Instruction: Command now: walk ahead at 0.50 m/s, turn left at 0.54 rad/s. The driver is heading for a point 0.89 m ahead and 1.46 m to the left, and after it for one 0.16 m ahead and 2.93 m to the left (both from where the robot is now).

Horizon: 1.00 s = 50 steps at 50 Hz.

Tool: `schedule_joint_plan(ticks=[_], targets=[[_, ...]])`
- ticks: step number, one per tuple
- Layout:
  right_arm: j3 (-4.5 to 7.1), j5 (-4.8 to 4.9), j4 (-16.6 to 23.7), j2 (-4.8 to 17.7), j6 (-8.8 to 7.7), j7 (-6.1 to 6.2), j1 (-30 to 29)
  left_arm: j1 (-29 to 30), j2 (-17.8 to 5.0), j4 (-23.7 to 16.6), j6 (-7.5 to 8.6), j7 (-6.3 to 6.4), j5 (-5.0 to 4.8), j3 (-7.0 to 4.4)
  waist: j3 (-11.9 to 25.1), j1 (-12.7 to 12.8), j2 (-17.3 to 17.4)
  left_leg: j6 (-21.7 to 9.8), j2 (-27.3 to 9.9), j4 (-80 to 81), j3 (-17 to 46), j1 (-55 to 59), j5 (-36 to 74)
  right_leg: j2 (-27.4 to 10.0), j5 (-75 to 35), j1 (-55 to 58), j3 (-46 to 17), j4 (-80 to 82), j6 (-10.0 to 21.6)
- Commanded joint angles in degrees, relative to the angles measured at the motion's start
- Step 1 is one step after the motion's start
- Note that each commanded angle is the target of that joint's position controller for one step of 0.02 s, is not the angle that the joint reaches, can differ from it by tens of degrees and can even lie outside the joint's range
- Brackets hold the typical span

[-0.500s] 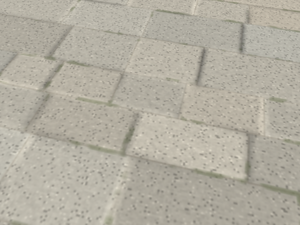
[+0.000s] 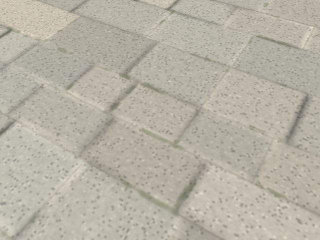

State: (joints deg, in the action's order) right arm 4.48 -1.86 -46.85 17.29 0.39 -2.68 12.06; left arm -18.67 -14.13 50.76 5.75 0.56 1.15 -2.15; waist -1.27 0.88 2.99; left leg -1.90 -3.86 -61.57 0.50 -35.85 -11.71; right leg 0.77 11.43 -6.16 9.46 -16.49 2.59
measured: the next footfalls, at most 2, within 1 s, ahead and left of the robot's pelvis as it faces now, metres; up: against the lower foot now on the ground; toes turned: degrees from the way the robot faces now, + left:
left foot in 0.26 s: +0.27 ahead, +0.13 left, +0.00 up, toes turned +14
right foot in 0.78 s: +0.62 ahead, +0.07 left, +0.00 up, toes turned +30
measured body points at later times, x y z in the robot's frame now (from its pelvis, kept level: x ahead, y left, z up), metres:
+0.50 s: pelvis +0.25 +0.08 +0.00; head +0.28 +0.10 +0.44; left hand +0.31 +0.37 -0.12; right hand +0.38 -0.18 -0.12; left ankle +0.23 +0.12 -0.75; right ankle +0.36 -0.08 -0.67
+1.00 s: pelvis +0.52 +0.13 +0.00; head +0.55 +0.13 +0.45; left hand +0.44 +0.41 -0.11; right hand +0.77 -0.04 -0.13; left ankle +0.44 +0.22 -0.66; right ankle +0.58 +0.05 -0.75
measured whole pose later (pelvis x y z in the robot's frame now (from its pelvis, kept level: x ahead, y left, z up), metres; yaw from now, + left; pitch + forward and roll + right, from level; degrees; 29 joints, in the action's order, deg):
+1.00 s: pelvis +0.52 +0.13 +0.00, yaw +36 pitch +1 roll -1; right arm 4.1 -1.9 -43.8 18.3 0.0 -2.3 14.9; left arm -15.3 -14.6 44.8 4.5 0.2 1.4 -2.3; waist -1.9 -0.1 3.3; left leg -3.0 0.1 -64.4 2.3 -30.4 -16.9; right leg 0.8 11.2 -10.9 6.4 -21.3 2.3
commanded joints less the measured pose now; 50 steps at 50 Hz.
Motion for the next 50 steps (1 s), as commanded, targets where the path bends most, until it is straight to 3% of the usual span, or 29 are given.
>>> schedule_joint_plan(ticks=[1, 4, 8, 10, 11, 12, 13, 14, 15, 16, 17, 18, 20, 23, 28, 34, 36, 38, 39, 40, 41, 42, 43, 44, 46, 50], targets=[[-0.62, 0.01, 4.6, -0.2, -0.13, -0.89, -2.9, 0.3, -5.3, -2.3, 0.93, -0.1, 0.09, -1.19, -1.8, -0.8, -7.5, 0.8, -1.6, 5.4, 0.0, -5.0, 6.3, -14.8, -15.1, 1.6, -6.2, 8.6, 6.2], [-1.45, -0.03, 6.8, -0.9, -0.43, -1.54, -8.8, -0.9, -6.6, -1.5, 0.83, -0.08, 0.12, -1.62, -3.0, 0.5, -7.6, -0.2, -1.1, 15.9, -2.9, -1.5, 10.8, -14.7, -16.3, 2.0, -2.1, 8.4, 5.4], [-1.49, -0.5, 9.1, 0.1, -0.48, -1.8, -13.1, -4.2, -8.4, 0.1, -0.21, 0.39, 0.23, -2.25, -3.9, 1.6, -7.4, -3.4, 0.6, 23.1, -6.7, 1.1, 5.2, -16.7, -23.9, 8.2, 1.2, 4.7, 4.3], [-1.08, -0.74, 9.0, 0.8, -0.47, -1.37, -11.3, -4.4, -9.9, 0.5, -1.06, 0.71, 0.38, -2.61, -2.0, 0.3, -8.3, -5.7, 4.0, 25.0, -9.1, 6.0, -0.8, -16.9, -40.5, 10.9, 3.5, -2.9, 3.4], [-0.6, -0.79, 8.1, 1.6, -0.66, -1.03, -7.5, -4.6, -10.9, 0.7, -1.67, 0.79, 0.43, -2.89, 0.5, -1.4, -8.5, -7.1, 6.3, 26.0, -9.8, 10.6, -3.6, -16.8, -48.0, 11.6, 4.3, -10.2, 3.2], [0.18, -0.95, 5.9, 2.6, -1.2, -0.49, -0.2, -4.3, -11.6, 0.5, -2.3, 0.78, 0.26, -3.03, 4.8, -4.7, -7.4, -8.7, 8.8, 29.3, -9.8, 19.5, -3.3, -16.1, -48.3, 9.5, 5.4, -21.3, 2.6], [1.68, -1.53, 2.7, 5.9, -1.65, 0.46, 10.1, -4.0, -10.9, -0.7, -2.51, 0.68, 0.42, -2.76, 10.8, -9.0, -3.3, -11.1, 6.1, 32.5, -3.3, 34.6, -4.4, -14.7, -35.5, -0.7, 5.8, -37.2, 0.6], [3.57, -1.17, 3.1, 13.7, -1.59, 1.34, 10.5, -6.0, -3.5, -5.1, -2.12, -0.43, -0.05, -1.11, 16.0, -5.8, 11.2, -18.7, -12.3, 35.8, 26.0, 53.0, -7.9, -5.6, 11.8, -26.5, 5.0, -57.6, -3.0], [3.8, 0.68, 4.5, 14.5, -0.9, 1.68, 12.4, 0.8, -7.8, -7.3, -1.39, -0.73, 0.48, -1.99, 19.4, -8.7, 5.4, -21.5, -16.3, 44.7, 43.9, 54.8, -5.7, -0.3, 19.4, -35.2, -8.2, -65.6, -3.9], [3.46, 0.83, 3.5, 13.2, -0.62, 2.22, 10.1, 5.3, -7.7, -8.7, -0.85, -0.97, -0.03, -1.9, 11.0, -7.7, 1.5, -20.1, -15.0, 45.1, 33.7, 50.2, -0.3, -3.9, 13.5, -40.0, -11.0, -65.1, -3.1], [2.57, 1.21, 3.3, 9.5, -0.87, 2.53, 7.3, 4.6, -6.8, -8.1, -0.23, -0.86, -0.31, -1.38, 5.3, -5.2, -1.7, -18.1, -12.9, 45.3, 27.0, 41.8, 6.6, -6.2, 8.3, -37.6, -10.8, -59.6, -2.8], [1.92, 1.32, 3.5, 7.3, -1.31, 2.66, 4.7, 3.7, -6.6, -7.3, -0.43, -0.71, 0.13, -1.46, 2.4, -2.6, -3.2, -15.9, -9.6, 45.8, 22.2, 35.2, 12.5, -7.5, 7.0, -33.6, -11.0, -54.9, -2.8], [1.05, 1.78, 4.0, 5.0, -2.26, 2.54, 2.2, 1.1, -6.3, -6.8, -2.49, -0.83, 1.72, -1.42, 2.8, 0.4, -2.4, -14.8, -6.0, 47.1, 17.0, 28.6, 19.3, -8.0, 7.0, -26.8, -11.3, -50.7, -3.9], [1.4, 1.83, 3.2, 6.4, -3.51, 2.18, 4.7, 3.2, -4.8, -7.9, -4.21, -1.32, 1.8, -1.15, 2.3, 0.7, -2.3, -14.8, -3.5, 48.6, 14.8, 26.0, 20.0, -7.2, 3.9, -27.3, -10.0, -45.1, -5.2], [1.61, 1.84, 1.9, 6.7, -3.48, 2.31, 10.7, 15.0, -4.6, -11.7, -4.26, -1.62, 1.43, -0.76, -0.8, -3.5, -0.3, -12.4, -2.1, 49.4, 16.4, 29.1, 15.6, -6.1, -6.9, -33.0, -10.2, -31.5, -6.2], [1.81, 1.02, 1.2, 7.6, -3.24, 3.07, 15.6, 23.7, -5.0, -15.4, -3.06, -2.06, 0.6, -0.01, -1.1, -6.5, 0.8, -11.2, -3.0, 44.0, 19.7, 35.2, 24.2, -2.4, -8.6, -31.1, -10.3, -20.3, -4.9], [2.0, 0.84, 1.9, 8.5, -3.23, 3.46, 13.6, 21.2, -6.1, -15.3, -2.56, -1.88, 0.39, -0.24, -0.8, -4.5, 1.6, -9.4, -3.4, 41.7, 21.3, 34.0, 26.1, -1.4, -6.0, -24.4, -11.0, -16.3, -3.7], [2.15, 0.85, 2.7, 9.5, -3.54, 3.18, 10.3, 11.3, -8.3, -12.5, -1.89, -0.97, 0.27, -1.22, 2.8, 0.3, 1.2, -6.9, -1.2, 33.3, 21.0, 29.8, 33.4, 1.5, -2.2, -8.7, -9.8, -12.3, -1.7], [1.85, 1.43, 2.8, 8.5, -4.0, 2.63, 9.6, 3.7, -10.4, -10.9, -1.07, -0.23, 0.85, -2.02, 7.3, 4.4, -2.2, -5.4, 2.7, 22.0, 17.8, 25.6, 30.7, -1.8, -2.6, 3.0, -12.4, -9.1, 0.1], [0.42, 1.95, 4.6, 3.5, -4.53, 2.4, 10.5, -5.8, -14.8, -10.8, -0.86, 0.88, 2.15, -2.95, 16.9, 7.1, -9.1, -4.2, 6.2, 5.4, 12.6, 18.6, 11.5, -16.9, 10.9, 16.1, -27.4, -7.3, 2.9], [-0.01, 3.0, 6.3, 1.3, -4.13, 2.47, 17.2, -2.7, -18.7, -11.0, -1.74, 0.86, 2.3, -3.83, 19.6, 1.4, -22.7, -2.9, 13.6, -6.0, 7.1, 2.5, -21.8, -27.6, 14.6, 22.7, -54.2, 1.1, 9.2], [0.44, 0.93, 3.8, 6.0, -2.95, 3.07, 15.1, 1.3, -12.6, -11.6, -2.4, 0.52, 1.32, -3.03, 11.1, 0.5, -10.6, -3.2, 7.3, -10.5, 7.3, -1.8, -16.6, -25.4, 21.1, 15.0, -51.5, 1.2, 8.9], [0.62, 0.56, 3.9, 6.2, -2.69, 2.41, 11.0, 4.5, -8.0, -12.1, -2.43, 0.3, 0.81, -1.86, 4.9, 0.5, -5.2, -2.9, 5.6, -9.1, 6.5, -0.8, -11.1, -22.2, 17.5, 7.8, -41.4, 1.9, 7.7], [0.41, 0.59, 4.2, 5.0, -2.49, 1.93, 9.3, 5.9, -6.2, -11.6, -2.32, 0.08, 0.96, -1.33, 2.1, -0.4, -4.5, -2.4, 3.9, -7.0, 5.8, 0.6, -8.4, -19.4, 8.9, 3.3, -33.4, 3.1, 6.6], [0.27, -0.27, 4.3, 3.9, -1.27, 0.82, 8.8, 4.8, -5.6, -10.0, -1.48, 0.14, 0.61, -1.09, 0.6, -1.2, -8.8, -1.4, 2.1, -5.1, 4.5, 2.7, -6.8, -15.7, -1.5, -0.8, -23.2, 4.6, 5.1], [-0.21, -0.29, 6.8, 2.6, -0.21, -0.45, 3.6, 2.0, -6.6, -8.0, 0.3, -0.61, -0.21, -1.67, 0.3, -1.3, -8.5, -0.4, 0.9, -3.8, 3.5, -1.7, -1.9, -16.2, -12.3, 0.1, -15.1, 6.9, 6.5]])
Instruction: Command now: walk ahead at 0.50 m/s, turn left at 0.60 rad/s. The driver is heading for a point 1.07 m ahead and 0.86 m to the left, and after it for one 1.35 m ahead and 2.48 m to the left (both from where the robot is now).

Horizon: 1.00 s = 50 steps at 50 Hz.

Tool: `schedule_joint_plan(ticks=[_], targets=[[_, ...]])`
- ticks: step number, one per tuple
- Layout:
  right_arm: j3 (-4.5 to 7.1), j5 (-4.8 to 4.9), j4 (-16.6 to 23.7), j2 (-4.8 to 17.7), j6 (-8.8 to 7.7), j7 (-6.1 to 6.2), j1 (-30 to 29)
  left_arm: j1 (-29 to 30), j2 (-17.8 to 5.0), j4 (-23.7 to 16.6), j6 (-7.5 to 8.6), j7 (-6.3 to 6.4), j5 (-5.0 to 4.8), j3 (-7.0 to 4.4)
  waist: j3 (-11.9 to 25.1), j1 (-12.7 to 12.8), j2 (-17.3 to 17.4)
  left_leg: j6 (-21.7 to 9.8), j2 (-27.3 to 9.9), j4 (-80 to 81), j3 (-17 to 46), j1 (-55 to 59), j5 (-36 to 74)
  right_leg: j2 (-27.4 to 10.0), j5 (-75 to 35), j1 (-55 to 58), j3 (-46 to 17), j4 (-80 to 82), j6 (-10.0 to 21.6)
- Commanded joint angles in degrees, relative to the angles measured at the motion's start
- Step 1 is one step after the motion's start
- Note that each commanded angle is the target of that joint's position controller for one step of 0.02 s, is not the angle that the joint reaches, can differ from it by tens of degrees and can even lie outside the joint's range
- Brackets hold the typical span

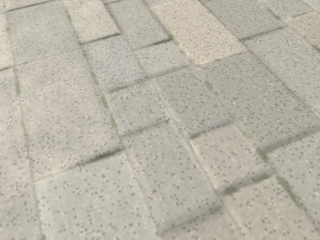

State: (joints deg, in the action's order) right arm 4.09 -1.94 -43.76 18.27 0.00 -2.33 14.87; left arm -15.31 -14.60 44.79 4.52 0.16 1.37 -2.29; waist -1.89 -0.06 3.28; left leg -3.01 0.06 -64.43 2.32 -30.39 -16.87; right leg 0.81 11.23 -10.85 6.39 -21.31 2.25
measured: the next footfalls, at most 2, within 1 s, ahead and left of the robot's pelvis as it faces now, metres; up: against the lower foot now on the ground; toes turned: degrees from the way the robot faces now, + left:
left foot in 0.30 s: +0.30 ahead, +0.14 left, +0.00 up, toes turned +15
right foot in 0.86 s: +0.66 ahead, +0.09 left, +0.00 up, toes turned +20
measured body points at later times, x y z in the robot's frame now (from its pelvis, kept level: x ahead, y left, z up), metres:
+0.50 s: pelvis +0.25 +0.08 +0.00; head +0.29 +0.10 +0.44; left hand +0.29 +0.37 -0.13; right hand +0.43 -0.16 -0.12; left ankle +0.26 +0.13 -0.74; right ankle +0.29 -0.08 -0.66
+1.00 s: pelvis +0.55 +0.13 -0.01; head +0.57 +0.13 +0.44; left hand +0.56 +0.42 -0.12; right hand +0.67 -0.11 -0.15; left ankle +0.39 +0.19 -0.65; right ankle +0.62 +0.08 -0.74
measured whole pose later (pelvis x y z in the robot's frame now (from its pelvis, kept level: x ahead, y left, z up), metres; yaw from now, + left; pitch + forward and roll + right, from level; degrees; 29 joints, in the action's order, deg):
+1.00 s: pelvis +0.55 +0.13 -0.01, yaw +23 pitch +0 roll +0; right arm 2.1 -1.4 -50.4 15.5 -3.2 -0.2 20.5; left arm -12.2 -14.7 45.3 3.1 -0.6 1.4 -2.4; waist -2.6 -1.7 1.5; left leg -4.8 3.6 -65.5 3.2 -18.2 -20.2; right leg 2.6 10.5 -17.1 4.5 -27.4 4.2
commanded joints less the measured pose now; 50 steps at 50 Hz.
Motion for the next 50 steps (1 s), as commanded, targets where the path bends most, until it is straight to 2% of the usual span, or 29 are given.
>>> schedule_joint_plan(ticks=[1, 7, 11, 13, 14, 15, 16, 17, 18, 19, 20, 21, 22, 23, 26, 29, 32, 37, 39, 40, 41, 42, 43, 44, 45, 46, 47, 48, 50], targets=[[0.05, -0.26, 4.4, 1.5, 0.2, -1.0, -1.2, -1.9, -6.3, -1.6, 1.57, -0.23, -0.43, -1.62, 0.4, -0.1, -8.5, 1.0, -3.3, 0.4, 1.4, -8.9, 4.9, -16.1, -13.3, 5.3, -10.1, 12.3, 6.9], [-1.42, 0.06, 8.3, -0.7, -0.33, -2.35, -12.8, -4.6, -7.4, 0.5, 1.25, -0.2, -0.34, -2.02, -2.0, 2.1, -8.4, 0.7, -3.7, 19.2, -4.0, -6.3, 15.2, -14.2, -17.3, 6.4, 0.5, 12.5, 5.2], [-1.4, -0.51, 10.0, 0.0, -0.25, -2.54, -16.6, -7.7, -9.3, 2.3, 0.18, 0.42, -0.26, -2.53, -2.7, 2.9, -8.2, -2.2, -2.0, 26.8, -7.9, -3.3, 9.3, -16.3, -25.4, 12.4, 3.6, 8.8, 4.0], [-0.88, -0.91, 9.6, 0.9, -0.22, -1.91, -14.0, -8.3, -11.1, 3.0, -0.7, 0.79, -0.13, -2.83, -0.2, 1.3, -9.2, -4.5, 1.7, 28.8, -10.2, 2.4, 2.9, -16.7, -43.5, 15.2, 5.9, 0.1, 3.2], [-0.3, -1.06, 8.3, 1.9, -0.52, -1.48, -9.2, -8.4, -12.0, 3.1, -1.26, 0.92, -0.14, -2.93, 3.0, -0.9, -9.1, -6.0, 4.1, 30.4, -10.5, 8.1, 0.8, -16.6, -49.7, 15.4, 6.8, -8.3, 3.1], [0.65, -1.47, 5.2, 3.2, -1.07, -0.77, 0.3, -7.8, -12.1, 2.7, -1.74, 0.96, -0.34, -2.8, 8.3, -5.2, -6.9, -7.8, 6.0, 34.6, -9.8, 20.3, 2.8, -15.4, -46.4, 10.8, 8.3, -21.2, 1.9], [2.46, -1.86, 3.3, 8.5, -1.15, 0.29, 8.5, -8.5, -9.6, 0.3, -1.69, 0.64, -0.52, -2.01, 15.4, -8.1, 0.2, -11.5, -3.8, 37.4, 4.8, 37.1, -6.3, -13.1, -27.2, -4.2, 8.7, -39.2, -0.3], [3.86, 0.23, 4.5, 14.3, -0.67, 0.84, 6.2, -7.4, -5.6, -4.2, -1.32, -0.36, -0.31, -1.36, 19.9, -4.4, 13.0, -18.6, -18.8, 44.4, 36.6, 49.9, -4.7, -1.1, 19.3, -26.7, 3.7, -58.4, -3.7], [3.78, 0.95, 5.2, 13.4, -0.18, 1.34, 8.2, -1.0, -9.5, -5.5, -0.97, -0.44, 0.37, -1.97, 18.4, -7.9, 3.3, -18.9, -19.0, 47.1, 37.1, 49.3, 4.5, -2.2, 16.9, -33.1, -6.5, -61.2, -3.5], [3.18, 1.17, 3.7, 10.8, -0.3, 1.97, 6.4, 1.2, -7.9, -6.0, -0.39, -0.61, -0.5, -1.39, 11.3, -6.1, 0.1, -18.2, -17.8, 46.5, 28.0, 43.2, 12.0, -5.1, 11.6, -34.1, -7.6, -58.7, -2.9], [2.27, 1.33, 3.1, 7.6, -0.67, 2.22, 4.2, -0.1, -7.1, -5.1, -0.02, -0.47, -0.54, -1.03, 5.8, -3.0, -2.8, -15.7, -14.8, 47.0, 22.3, 34.5, 19.7, -7.2, 9.0, -30.6, -7.4, -52.0, -2.7], [1.71, 1.57, 3.0, 6.1, -1.18, 2.41, 2.3, -0.3, -7.0, -5.1, -0.61, -0.45, 0.33, -1.08, 3.8, -0.7, -2.9, -14.1, -11.8, 47.7, 18.8, 29.2, 23.4, -8.2, 9.0, -27.2, -8.0, -48.0, -3.1], [1.26, 1.64, 3.5, 5.0, -1.58, 2.4, 0.3, -2.3, -7.0, -4.3, -1.67, -0.52, 1.23, -1.01, 3.7, 1.1, -2.6, -13.4, -9.9, 48.7, 16.3, 25.5, 25.3, -8.4, 8.8, -23.5, -8.0, -46.2, -3.6], [1.06, 1.78, 3.6, 4.7, -2.14, 2.17, 0.1, -3.2, -6.9, -4.0, -2.64, -0.7, 1.63, -1.06, 4.1, 1.8, -2.0, -13.5, -8.9, 49.4, 15.4, 23.6, 26.9, -8.1, 8.8, -21.8, -7.7, -44.7, -4.1], [1.14, 1.69, 2.0, 5.2, -3.23, 1.81, 2.7, -1.3, -5.3, -4.2, -3.76, -1.36, 1.41, -0.77, 2.9, 1.5, -2.0, -13.1, -7.3, 52.6, 12.8, 21.2, 25.0, -7.8, 3.4, -22.9, -6.1, -38.9, -4.8], [0.83, 1.82, 0.0, 4.6, -3.62, 1.75, 6.5, 5.6, -4.8, -5.9, -3.68, -1.56, 1.28, -0.62, 0.0, -0.8, -1.3, -11.1, -6.6, 54.5, 11.9, 23.1, 24.0, -8.1, -4.5, -26.8, -5.9, -30.6, -4.9], [0.69, 1.88, -1.7, 4.7, -4.01, 1.94, 9.9, 10.6, -4.6, -7.0, -3.37, -1.81, 0.9, -0.49, -0.5, -3.0, -0.7, -9.3, -6.9, 54.1, 11.3, 27.7, 26.9, -7.2, -10.1, -28.6, -5.7, -24.1, -4.1], [0.29, 1.12, -4.3, 4.9, -4.09, 2.73, 14.4, 18.5, -4.3, -9.6, -2.62, -2.24, 0.45, -0.04, -2.6, -5.6, -0.4, -8.9, -8.6, 52.0, 11.3, 34.4, 32.4, -4.4, -10.2, -29.1, -4.1, -15.9, -1.9], [0.25, 0.77, -5.1, 5.4, -4.07, 3.17, 14.2, 18.3, -4.7, -9.9, -2.22, -2.29, 0.33, -0.1, -3.1, -4.6, 0.3, -8.3, -9.8, 50.6, 11.4, 35.7, 36.9, -3.1, -7.4, -25.9, -3.8, -13.0, -0.2], [0.24, 0.71, -5.2, 5.8, -4.13, 3.35, 12.9, 15.9, -5.0, -9.2, -2.02, -2.11, 0.29, -0.27, -2.6, -3.0, 0.6, -7.4, -9.7, 48.8, 10.5, 35.1, 42.4, -1.9, -5.4, -21.4, -3.5, -11.1, 0.8], [0.27, 0.69, -5.3, 6.4, -4.28, 3.44, 11.9, 11.8, -5.7, -7.9, -1.84, -1.67, 0.25, -0.68, -0.8, -1.1, 1.1, -6.4, -9.3, 45.0, 9.7, 34.6, 51.1, 0.1, -2.9, -15.0, -2.7, -10.1, 1.9], [0.31, 0.55, -5.7, 6.9, -4.32, 3.32, 11.3, 5.0, -6.9, -5.6, -1.52, -0.99, 0.16, -1.32, 2.9, 1.9, 0.6, -5.6, -8.1, 37.1, 8.5, 34.3, 57.5, 2.1, -1.6, -6.7, -2.0, -8.3, 3.1], [0.13, 0.82, -5.7, 6.6, -4.5, 3.15, 10.4, -4.1, -8.4, -3.1, -0.92, -0.19, 0.61, -1.99, 7.8, 6.4, -0.9, -4.7, -5.9, 25.8, 6.3, 28.7, 52.6, -0.4, -4.0, 6.3, -4.3, -5.8, 5.0], [-0.96, 1.93, -3.6, 2.8, -4.89, 2.86, 11.9, -12.5, -13.6, -2.2, -0.61, 0.74, 2.05, -3.21, 16.0, 8.3, -8.1, -3.0, -1.2, 7.7, 3.7, 15.5, 32.5, -14.7, 3.1, 22.2, -21.7, -5.0, 9.1], [-1.04, 2.64, -4.3, 0.8, -4.63, 2.78, 17.6, -13.0, -16.3, -1.0, -1.08, 0.11, 1.76, -4.11, 19.7, 5.1, -18.4, -1.4, 8.8, -8.0, 1.6, 1.0, -12.9, -25.9, 0.2, 28.9, -46.2, 1.6, 16.0], [-0.42, 0.56, -4.5, 4.4, -4.32, 3.04, 12.8, -8.3, -11.4, -1.2, -1.5, -0.47, -0.25, -3.09, 11.7, 3.6, -8.5, -2.3, 4.7, -10.8, 5.9, -3.3, -9.4, -22.7, 4.6, 21.5, -44.4, 4.0, 14.4], [-0.52, 0.59, -3.7, 3.9, -4.41, 2.58, 9.0, -3.1, -8.2, -1.8, -1.43, -0.7, -0.69, -2.33, 4.9, 2.0, -5.4, -2.2, 2.2, -8.6, 5.1, -3.5, -4.6, -20.8, 3.7, 13.4, -35.1, 5.5, 13.3], [-0.86, 0.57, -3.3, 2.9, -4.31, 2.21, 6.9, -0.7, -6.0, -1.8, -1.17, -0.85, -0.27, -1.76, 2.2, 1.1, -4.3, -2.2, 0.2, -5.8, 3.9, -2.6, -2.2, -17.9, -0.1, 8.7, -29.3, 7.3, 11.7], [-1.17, 0.08, -4.1, 1.5, -2.99, 1.51, 8.0, -0.4, -4.4, -0.4, -0.41, -0.59, -0.22, -1.12, 0.7, -0.8, -7.0, -1.2, -1.4, -2.4, 3.1, 1.1, -0.9, -14.6, -6.2, 2.9, -20.6, 10.0, 9.4]])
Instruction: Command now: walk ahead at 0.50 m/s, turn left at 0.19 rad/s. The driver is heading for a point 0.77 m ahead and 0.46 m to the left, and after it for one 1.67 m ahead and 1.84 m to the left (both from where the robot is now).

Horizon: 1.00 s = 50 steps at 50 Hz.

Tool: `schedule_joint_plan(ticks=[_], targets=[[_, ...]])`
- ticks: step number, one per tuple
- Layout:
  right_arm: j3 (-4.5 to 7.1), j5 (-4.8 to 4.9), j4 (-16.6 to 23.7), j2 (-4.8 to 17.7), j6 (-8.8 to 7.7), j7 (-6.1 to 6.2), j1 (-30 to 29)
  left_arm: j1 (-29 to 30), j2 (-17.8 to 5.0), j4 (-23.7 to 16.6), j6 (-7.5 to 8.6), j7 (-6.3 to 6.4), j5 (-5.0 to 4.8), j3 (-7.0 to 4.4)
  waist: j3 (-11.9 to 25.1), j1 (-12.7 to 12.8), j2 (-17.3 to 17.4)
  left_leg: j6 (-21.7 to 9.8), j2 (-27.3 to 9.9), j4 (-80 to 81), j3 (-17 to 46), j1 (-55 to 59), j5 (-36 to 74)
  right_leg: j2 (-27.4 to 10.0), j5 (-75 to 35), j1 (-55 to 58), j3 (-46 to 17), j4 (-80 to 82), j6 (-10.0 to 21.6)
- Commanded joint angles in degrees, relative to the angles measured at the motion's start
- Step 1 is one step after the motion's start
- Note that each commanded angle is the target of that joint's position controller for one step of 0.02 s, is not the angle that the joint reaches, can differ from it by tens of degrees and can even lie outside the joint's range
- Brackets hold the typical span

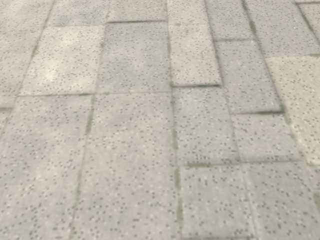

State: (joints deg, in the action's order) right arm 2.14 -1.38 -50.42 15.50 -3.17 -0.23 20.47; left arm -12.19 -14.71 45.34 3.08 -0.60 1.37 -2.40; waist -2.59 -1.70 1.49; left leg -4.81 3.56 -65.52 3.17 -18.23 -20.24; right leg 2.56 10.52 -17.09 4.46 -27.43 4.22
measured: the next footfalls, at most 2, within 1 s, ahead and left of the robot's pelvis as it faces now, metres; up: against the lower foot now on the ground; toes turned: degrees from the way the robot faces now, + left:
left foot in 0.40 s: +0.36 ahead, +0.13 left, +0.00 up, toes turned +14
right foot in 0.94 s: +0.72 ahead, +0.09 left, +0.00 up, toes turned +30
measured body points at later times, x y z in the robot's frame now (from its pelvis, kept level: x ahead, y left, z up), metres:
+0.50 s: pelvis +0.27 +0.06 -0.01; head +0.30 +0.08 +0.44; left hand +0.24 +0.32 -0.15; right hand +0.47 -0.16 -0.12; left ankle +0.32 +0.12 -0.74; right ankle +0.15 -0.09 -0.64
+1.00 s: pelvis +0.56 +0.11 -0.01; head +0.59 +0.12 +0.44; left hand +0.62 +0.43 -0.09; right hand +0.69 -0.15 -0.14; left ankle +0.35 +0.12 -0.67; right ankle +0.69 +0.07 -0.74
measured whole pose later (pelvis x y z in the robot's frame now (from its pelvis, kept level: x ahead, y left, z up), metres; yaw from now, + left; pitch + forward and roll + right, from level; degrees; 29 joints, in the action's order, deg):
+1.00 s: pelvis +0.56 +0.11 -0.01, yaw +31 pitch +1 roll +0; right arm 4.2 -0.4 -50.4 17.4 -2.4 0.3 23.7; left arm -3.9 -15.4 39.7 3.4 0.4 2.4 -1.2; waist -2.4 -4.6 0.6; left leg -5.2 8.1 -54.2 9.5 -9.2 -26.7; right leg 0.5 9.4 -25.6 1.5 -33.5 1.9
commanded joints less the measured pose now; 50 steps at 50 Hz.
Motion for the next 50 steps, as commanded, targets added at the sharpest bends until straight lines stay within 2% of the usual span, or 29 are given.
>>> schedule_joint_plan(ticks=[1, 4, 9, 11, 13, 15, 17, 18, 19, 20, 21, 22, 23, 24, 25, 26, 27, 28, 31, 35, 41, 43, 44, 45, 46, 47, 48, 49, 50], targets=[[0.69, -0.53, 2.2, 3.8, 0.67, -0.88, 2.7, -4.6, -4.4, -0.2, 1.63, 0.12, -0.25, -1.0, 1.5, 0.7, -5.7, 1.0, -4.8, -0.6, 2.0, -10.3, 3.0, -16.0, -8.1, 8.3, -16.6, 17.0, 7.2], [0.52, -0.52, 3.4, 3.0, 1.34, -1.5, -1.8, -7.0, -5.7, 1.8, 2.83, 0.02, -0.49, -1.41, -0.5, 0.9, -5.5, 1.9, -5.9, 2.9, 1.8, -15.5, 7.6, -15.8, -10.8, 8.6, -10.7, 20.2, 6.9], [-0.39, -0.23, 6.8, 1.1, 1.06, -2.42, -12.9, -8.6, -5.0, 3.7, 2.98, 0.02, -0.57, -1.07, -1.9, 2.8, -5.6, 2.9, -6.6, 18.3, -2.4, -17.8, 18.8, -13.0, -18.2, 10.7, -0.8, 21.0, 4.6], [-0.88, -0.24, 8.2, 0.4, 0.95, -2.88, -17.2, -10.1, -5.5, 4.6, 3.07, 0.37, -0.7, -1.09, -2.3, 4.0, -5.5, 2.4, -6.5, 24.4, -5.1, -16.1, 21.8, -13.6, -20.5, 12.1, 1.3, 20.8, 4.2], [-0.97, -0.37, 9.4, 0.7, 0.98, -3.17, -20.0, -12.0, -6.2, 5.6, 2.85, 0.83, -0.63, -1.19, -2.8, 4.7, -5.3, 1.4, -6.2, 28.2, -6.8, -15.8, 21.1, -15.0, -23.1, 15.7, 2.4, 19.6, 3.9], [-0.72, -0.68, 10.1, 1.3, 1.02, -3.26, -20.7, -12.8, -6.8, 6.5, 2.29, 1.33, -0.47, -1.32, -2.7, 4.3, -5.3, -0.3, -5.3, 30.5, -7.8, -15.7, 17.5, -16.5, -29.0, 20.5, 3.4, 16.6, 3.4], [-0.22, -0.94, 9.7, 2.2, 1.14, -2.96, -18.6, -12.2, -8.1, 6.8, 1.6, 1.82, -0.2, -1.52, -0.6, 2.8, -6.3, -2.6, -2.3, 31.7, -10.0, -11.5, 11.6, -17.2, -44.7, 23.7, 5.3, 9.6, 2.6], [0.27, -1.06, 8.8, 3.0, 1.09, -2.75, -15.1, -12.0, -8.9, 6.9, 1.08, 2.01, -0.02, -1.69, 1.8, 1.2, -6.9, -4.0, -0.3, 32.3, -10.8, -7.1, 8.5, -17.3, -51.8, 24.3, 6.4, 3.0, 2.3], [1.06, -1.24, 7.0, 4.2, 0.78, -2.47, -8.8, -11.7, -9.5, 6.8, 0.5, 2.11, 0.0, -1.76, 5.5, -1.5, -6.4, -5.6, 1.8, 34.7, -10.9, 0.7, 7.7, -16.9, -52.7, 22.5, 7.5, -6.8, 1.8], [2.51, -1.94, 4.1, 7.0, 0.53, -1.85, 0.8, -11.0, -9.5, 5.8, 0.28, 2.14, -0.07, -1.63, 10.7, -5.8, -3.9, -8.3, -0.2, 37.5, -6.1, 14.5, 7.7, -15.8, -43.2, 13.9, 8.2, -20.8, 0.4], [4.55, -2.25, 4.1, 13.5, 0.86, -0.79, 5.5, -12.7, -4.7, 2.2, 0.74, 1.28, -1.18, -0.47, 18.1, -5.6, 7.2, -15.0, -16.6, 38.8, 18.3, 32.6, 3.0, -10.0, -11.2, -6.5, 9.2, -42.1, -2.5], [4.96, 0.01, 5.0, 15.1, 1.55, -0.71, 4.4, -9.6, -6.6, -0.4, 1.06, 0.78, -0.83, -1.15, 22.0, -4.6, 9.6, -20.6, -24.8, 47.5, 41.9, 37.8, 9.7, 0.0, 21.2, -20.1, -0.2, -54.7, -4.1], [4.82, 0.87, 4.1, 13.6, 1.93, -0.26, 2.8, -3.9, -7.5, -1.4, 1.37, 0.59, -0.23, -1.25, 14.1, -4.6, 2.5, -18.4, -21.8, 47.6, 31.3, 33.8, 12.8, -4.6, 15.6, -25.9, -6.2, -53.9, -3.4], [4.22, 1.19, 3.8, 10.7, 1.79, 0.1, 0.0, -2.9, -6.4, -1.9, 2.08, 0.44, -0.64, -0.69, 7.7, -2.7, 0.5, -16.2, -19.8, 48.8, 24.4, 25.4, 17.1, -6.9, 10.9, -24.8, -5.9, -48.9, -3.3], [3.62, 1.08, 3.9, 8.5, 1.59, 0.24, -2.7, -3.3, -6.2, -1.3, 2.01, 0.48, -0.39, -0.77, 3.6, 0.1, -2.0, -13.4, -16.5, 50.2, 19.6, 18.2, 21.6, -8.6, 9.4, -21.4, -5.9, -43.3, -3.5], [3.2, 1.42, 4.0, 7.2, 1.26, 0.44, -4.5, -4.0, -6.1, -1.2, 1.04, 0.48, 0.7, -0.78, 2.0, 2.1, -1.8, -12.1, -13.9, 51.1, 16.3, 13.2, 25.4, -9.4, 9.1, -17.9, -6.0, -40.1, -4.4], [2.89, 1.45, 4.3, 6.6, 0.83, 0.37, -5.6, -5.6, -5.6, -0.7, -0.11, 0.26, 1.39, -0.67, 2.7, 3.3, -1.1, -11.5, -12.2, 51.8, 14.1, 10.8, 26.8, -9.6, 8.6, -15.1, -5.9, -38.2, -5.1], [2.93, 1.52, 4.3, 6.8, 0.27, 0.19, -5.0, -5.8, -5.3, -0.9, -0.97, 0.01, 1.64, -0.69, 3.2, 3.6, -0.7, -11.8, -11.3, 52.2, 13.4, 9.7, 28.8, -9.3, 8.3, -14.3, -5.2, -37.1, -5.8], [3.56, 1.34, 3.6, 8.8, -0.24, -0.08, -2.4, -1.4, -4.8, -2.8, -1.96, -0.33, 1.42, -0.66, 1.8, 2.8, 0.0, -11.4, -9.5, 54.4, 12.6, 7.7, 25.7, -9.3, 2.7, -16.9, -4.2, -31.0, -7.3], [3.67, 1.33, 2.5, 8.8, -0.16, -0.06, 2.6, 7.9, -5.1, -5.9, -1.93, -0.28, 1.09, -0.65, -0.2, -0.7, 1.1, -9.7, -9.0, 54.8, 14.5, 11.7, 24.0, -8.6, -5.6, -22.3, -4.7, -21.3, -8.0], [3.81, 0.6, 1.5, 9.3, 0.02, 0.79, 7.7, 17.1, -5.2, -9.9, -0.83, -0.78, 0.38, 0.07, -0.5, -3.9, 2.0, -8.7, -9.9, 49.6, 17.3, 19.3, 32.9, -5.0, -8.2, -22.2, -4.9, -10.3, -6.5], [4.03, 0.4, 1.9, 10.2, 0.01, 1.31, 6.6, 15.8, -6.2, -10.2, -0.34, -0.7, 0.16, -0.02, -0.3, -2.5, 2.8, -7.2, -10.7, 47.5, 18.9, 19.4, 35.3, -4.0, -6.5, -17.0, -5.7, -6.1, -5.2], [4.16, 0.34, 2.4, 10.8, -0.02, 1.44, 4.6, 12.6, -6.9, -9.5, -0.09, -0.48, 0.05, -0.25, 0.2, -0.6, 3.2, -5.9, -10.5, 45.7, 18.9, 17.6, 37.9, -3.1, -4.6, -11.2, -5.7, -4.0, -4.4], [4.29, 0.27, 3.0, 11.4, -0.2, 1.28, 2.7, 7.2, -8.2, -7.9, 0.21, 0.03, -0.04, -0.79, 2.2, 1.9, 3.2, -4.5, -9.5, 41.2, 18.5, 15.3, 43.9, -1.5, -2.0, -2.9, -5.1, -2.8, -3.3], [4.26, 0.67, 3.1, 11.6, -0.51, 0.77, 1.5, -0.7, -9.7, -5.6, 0.83, 0.73, 0.08, -1.49, 6.3, 5.8, 0.7, -3.1, -6.4, 31.7, 16.4, 12.8, 46.1, -1.3, -3.1, 8.2, -4.7, 0.6, -2.0], [3.44, 1.28, 4.2, 8.7, -1.04, 0.1, 1.7, -9.3, -13.1, -4.7, 1.45, 1.7, 1.1, -2.39, 13.6, 9.2, -3.8, -1.7, -2.6, 17.2, 13.3, 6.0, 34.9, -10.6, 5.3, 21.8, -13.7, 2.5, 0.4], [2.15, 2.88, 5.8, 2.2, -1.02, 0.22, 7.9, -11.6, -18.3, -5.3, 1.06, 2.17, 2.38, -3.5, 20.9, 6.2, -16.7, 0.4, 6.4, 0.0, 6.0, -10.9, -6.7, -27.7, 9.8, 36.5, -38.6, 6.5, 6.1], [2.46, 0.85, 5.1, 7.0, -0.46, 0.64, 8.7, -8.4, -15.8, -5.4, 0.14, 1.92, 1.18, -3.52, 19.5, 4.1, -15.0, -0.1, 2.9, -6.8, 5.0, -17.3, -10.0, -28.8, 16.8, 31.7, -50.0, 10.8, 8.6], [2.85, 0.07, 4.4, 8.3, 0.16, 0.5, 5.0, -3.9, -10.3, -6.3, -0.02, 1.74, 0.76, -2.3, 10.2, 3.1, -7.1, 0.0, -0.6, -7.8, 4.5, -18.0, -4.4, -26.3, 18.7, 22.8, -41.0, 12.1, 7.6]])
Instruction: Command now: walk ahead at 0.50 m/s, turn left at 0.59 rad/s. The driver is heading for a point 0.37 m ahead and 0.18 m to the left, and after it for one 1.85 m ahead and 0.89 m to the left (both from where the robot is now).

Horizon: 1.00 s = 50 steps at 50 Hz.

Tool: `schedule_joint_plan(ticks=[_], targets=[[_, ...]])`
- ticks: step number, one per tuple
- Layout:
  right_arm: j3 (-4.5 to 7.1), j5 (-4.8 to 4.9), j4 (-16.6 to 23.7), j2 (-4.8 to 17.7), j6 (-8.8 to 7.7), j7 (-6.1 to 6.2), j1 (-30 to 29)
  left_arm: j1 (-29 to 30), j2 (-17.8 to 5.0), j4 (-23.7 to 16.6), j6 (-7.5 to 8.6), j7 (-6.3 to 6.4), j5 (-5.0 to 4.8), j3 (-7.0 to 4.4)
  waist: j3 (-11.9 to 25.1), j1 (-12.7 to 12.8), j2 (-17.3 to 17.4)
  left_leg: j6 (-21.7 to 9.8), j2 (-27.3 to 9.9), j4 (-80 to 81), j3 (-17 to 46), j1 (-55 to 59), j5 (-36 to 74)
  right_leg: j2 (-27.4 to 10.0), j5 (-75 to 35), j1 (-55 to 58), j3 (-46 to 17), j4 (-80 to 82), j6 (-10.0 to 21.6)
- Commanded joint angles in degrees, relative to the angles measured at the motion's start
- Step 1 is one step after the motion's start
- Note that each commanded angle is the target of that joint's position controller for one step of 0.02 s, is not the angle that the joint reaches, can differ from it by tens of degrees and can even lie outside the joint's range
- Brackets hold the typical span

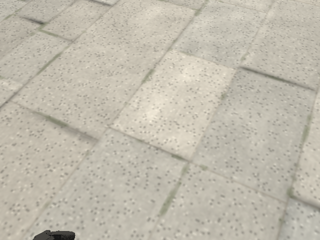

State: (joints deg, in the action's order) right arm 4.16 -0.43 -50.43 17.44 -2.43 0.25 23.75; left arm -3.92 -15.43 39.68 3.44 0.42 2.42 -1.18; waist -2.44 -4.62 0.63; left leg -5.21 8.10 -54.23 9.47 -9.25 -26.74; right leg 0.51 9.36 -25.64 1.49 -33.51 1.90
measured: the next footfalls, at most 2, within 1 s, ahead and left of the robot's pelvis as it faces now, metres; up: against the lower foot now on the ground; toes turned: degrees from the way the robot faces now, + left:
left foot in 0.46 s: +0.36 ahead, +0.15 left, +0.00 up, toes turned +20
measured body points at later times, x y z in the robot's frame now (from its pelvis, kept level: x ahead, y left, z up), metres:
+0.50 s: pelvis +0.25 +0.05 -0.01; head +0.29 +0.08 +0.44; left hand +0.16 +0.31 -0.15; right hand +0.53 -0.11 -0.09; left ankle +0.32 +0.14 -0.72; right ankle +0.11 -0.11 -0.66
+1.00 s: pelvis +0.37 +0.08 +0.02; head +0.40 +0.11 +0.47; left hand +0.37 +0.40 -0.08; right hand +0.58 -0.13 -0.10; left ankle +0.32 +0.14 -0.72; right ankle +0.48 -0.01 -0.69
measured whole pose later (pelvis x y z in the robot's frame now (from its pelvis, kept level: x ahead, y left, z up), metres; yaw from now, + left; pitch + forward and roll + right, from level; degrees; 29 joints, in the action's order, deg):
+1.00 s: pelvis +0.37 +0.08 +0.02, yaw +35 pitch +1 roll +0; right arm 4.4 -1.1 -45.1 17.1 1.4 0.6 18.4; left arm -6.5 -16.1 40.4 -2.6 1.9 0.4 -2.0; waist -2.5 -3.0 -0.8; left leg -5.6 10.4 -24.7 12.6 -11.8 -12.3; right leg 0.3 20.7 -26.4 -3.6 -46.2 -1.5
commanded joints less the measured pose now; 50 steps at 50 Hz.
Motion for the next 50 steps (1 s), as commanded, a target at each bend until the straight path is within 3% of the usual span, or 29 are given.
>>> schedule_joint_plan(ticks=[1, 4, 7, 11, 15, 18, 20, 21, 22, 23, 24, 25, 26, 27, 28, 29, 30, 32, 38, 42, 47, 50], targets=[[0.72, -1.01, 4.6, 5.8, -0.32, -0.58, -1.6, -9.7, -6.2, -0.4, -0.26, 0.41, -0.49, -2.65, 4.9, 5.8, -2.2, 0.8, -7.1, -16.6, -2.9, -25.8, 6.0, -20.8, 14.3, 24.8, -28.7, 19.2, 8.6], [0.42, -1.73, 5.0, 3.6, 1.39, -2.12, -3.1, -11.1, -5.1, 2.0, 0.84, 0.21, -0.82, -2.23, 1.6, 4.4, -6.9, 1.7, -9.6, -12.8, -4.7, -22.4, 8.5, -15.8, -1.6, 17.9, -13.7, 21.7, 6.2], [-0.06, -1.64, 7.0, 2.2, 2.25, -3.15, -7.4, -13.3, -5.6, 3.6, 2.25, -0.44, -1.49, -2.64, 1.4, 4.2, -6.5, 2.1, -10.6, -11.0, -5.4, -26.4, 11.8, -16.4, -10.7, 19.2, -7.7, 23.3, 7.1], [-0.89, -1.56, 10.2, 1.0, 2.1, -4.15, -15.7, -15.3, -5.4, 5.3, 2.2, -0.53, -1.38, -2.77, -0.3, 5.3, -6.0, 3.1, -11.6, -2.0, -7.7, -30.2, 19.6, -15.1, -15.0, 20.6, 0.4, 24.6, 6.8], [-1.92, -1.47, 12.8, -0.3, 1.69, -5.19, -23.3, -16.8, -6.8, 6.6, 2.11, -0.31, -1.43, -3.18, -1.8, 6.7, -5.8, 2.1, -11.4, 11.7, -12.2, -24.9, 25.2, -14.5, -16.0, 20.6, 6.5, 24.6, 5.2], [-1.8, -2.0, 14.1, 0.6, 1.85, -5.23, -26.1, -19.4, -8.3, 8.1, 1.34, 0.12, -1.43, -3.56, -2.5, 7.3, -5.7, 0.1, -10.3, 16.7, -14.6, -23.4, 20.7, -16.2, -21.6, 25.6, 8.5, 22.0, 4.4], [-1.39, -2.55, 13.9, 1.2, 1.83, -4.68, -24.4, -20.0, -9.6, 8.8, 0.39, 0.53, -1.36, -3.79, -1.1, 6.0, -6.2, -1.8, -7.0, 19.1, -16.8, -19.0, 14.8, -16.5, -39.9, 28.8, 10.9, 14.1, 3.6], [-0.97, -2.85, 12.6, 1.8, 1.45, -4.23, -19.8, -20.0, -10.3, 9.0, -0.16, 0.77, -1.48, -3.88, 1.6, 4.2, -6.3, -3.0, -4.4, 20.9, -17.3, -14.1, 13.5, -16.1, -48.7, 29.6, 11.7, 5.7, 3.2], [-0.21, -3.36, 9.7, 2.8, 0.69, -3.51, -11.0, -19.3, -10.5, 8.6, -0.6, 0.9, -1.98, -3.81, 6.7, 0.4, -4.6, -4.5, -2.3, 25.6, -16.8, -3.7, 17.8, -14.8, -47.2, 26.4, 12.9, -6.8, 1.9], [1.29, -3.95, 7.3, 6.8, 0.33, -2.37, -2.3, -19.2, -9.7, 7.0, -0.49, 0.77, -1.97, -3.5, 13.2, -3.2, -0.1, -7.1, -8.6, 27.4, -8.1, 11.2, 22.5, -13.1, -29.0, 15.0, 13.1, -23.7, -0.5], [3.02, -2.71, 9.0, 14.5, 0.7, -1.51, -5.0, -23.1, -2.6, 2.8, -0.5, -0.24, -2.45, -2.0, 19.5, 2.4, 14.6, -15.9, -29.2, 25.5, 20.0, 29.3, 47.6, -2.7, 27.6, -9.5, 11.8, -45.1, -4.4], [3.48, 0.06, 10.0, 14.0, 1.38, -0.8, 0.3, -18.2, -8.1, 2.5, -1.01, 0.19, -1.5, -3.12, 25.1, -2.4, 4.5, -18.6, -30.1, 27.4, 24.8, 28.7, 61.4, -1.5, 25.8, -11.0, 0.2, -49.9, -4.5], [3.01, 0.4, 8.9, 12.1, 1.51, -0.17, -3.0, -14.4, -6.4, 1.5, -1.03, 0.35, -2.48, -2.71, 17.4, -0.5, 3.2, -17.6, -28.0, 27.7, 14.8, 23.2, 68.5, -4.4, 19.6, -13.4, -1.9, -48.8, -4.1], [2.15, 0.86, 8.8, 8.5, 1.55, 0.01, -6.5, -13.6, -5.8, 1.8, -0.84, 0.57, -2.29, -2.2, 10.8, 1.6, 1.2, -14.8, -24.5, 29.8, 9.9, 15.0, 65.9, -6.0, 16.1, -12.3, -1.8, -43.2, -3.8], [1.53, 0.89, 9.1, 6.4, 1.63, 0.23, -9.6, -13.4, -6.0, 2.3, -1.41, 0.64, -1.35, -2.38, 7.0, 3.9, 0.4, -12.0, -20.8, 31.6, 7.1, 9.3, 61.0, -7.0, 14.9, -10.5, -2.2, -39.3, -3.9], [0.97, 1.11, 9.5, 4.9, 1.73, 0.4, -11.5, -15.1, -6.2, 2.5, -2.51, 0.51, -0.32, -2.45, 6.0, 5.8, 1.4, -11.0, -18.6, 33.1, 5.4, 4.3, 60.3, -7.2, 14.1, -7.0, -2.3, -36.9, -4.4], [0.76, 0.82, 9.7, 4.7, 1.63, 0.21, -12.2, -16.4, -6.1, 2.8, -3.54, 0.36, -0.13, -2.56, 6.5, 6.9, 1.4, -10.6, -17.7, 33.8, 4.2, 1.6, 60.2, -6.7, 13.7, -4.6, -2.2, -35.3, -4.8], [1.35, 0.19, 9.3, 6.5, 1.12, -0.22, -11.0, -16.6, -5.0, 2.5, -4.68, 0.2, -0.44, -2.47, 8.0, 7.4, 0.6, -10.5, -16.5, 34.1, 3.5, -0.4, 62.3, -5.7, 11.8, -3.3, -1.7, -32.8, -5.3], [1.8, -0.02, 8.5, 7.4, 1.84, 0.05, -6.7, -8.3, -5.7, -0.3, -5.86, 0.88, -0.68, -2.76, 6.6, 4.6, 2.4, -8.7, -15.5, 35.7, 8.5, 0.5, 48.3, -4.8, 6.4, -8.3, -3.5, -25.6, -5.5], [2.07, -0.23, 7.9, 7.7, 2.47, 0.48, -3.8, -4.1, -6.1, -1.7, -6.02, 1.24, -1.01, -2.75, 5.2, 2.9, 3.2, -8.3, -16.0, 34.6, 12.9, 4.9, 44.3, -3.7, 6.9, -11.0, -5.1, -21.3, -5.0], [2.43, -0.7, 7.9, 8.4, 3.2, 0.66, -2.6, -1.4, -6.3, -3.2, -5.49, 1.61, -1.92, -2.38, 4.6, 2.0, 4.3, -8.7, -16.0, 30.7, 16.8, 7.2, 51.0, -0.8, 11.3, -7.7, -5.7, -15.1, -3.7], [2.43, -0.79, 8.1, 8.5, 3.69, 0.62, -3.9, -2.7, -6.5, -3.2, -5.02, 1.88, -2.53, -2.11, 5.0, 2.4, 5.1, -7.8, -15.6, 28.5, 18.3, 7.1, 54.7, 0.4, 13.2, -2.1, -5.3, -9.3, -2.6]])
Over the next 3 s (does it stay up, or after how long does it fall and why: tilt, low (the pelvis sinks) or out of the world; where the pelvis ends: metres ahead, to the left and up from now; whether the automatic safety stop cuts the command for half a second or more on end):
stays up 0.44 0.09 0.01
